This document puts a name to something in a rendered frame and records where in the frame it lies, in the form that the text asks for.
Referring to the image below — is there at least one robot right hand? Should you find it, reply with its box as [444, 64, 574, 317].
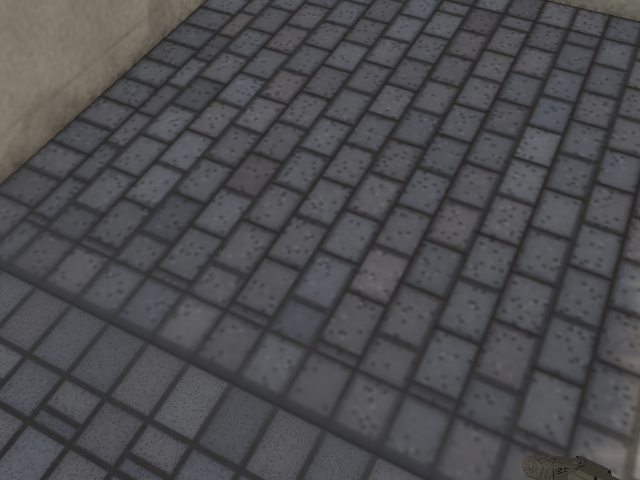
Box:
[522, 455, 620, 480]

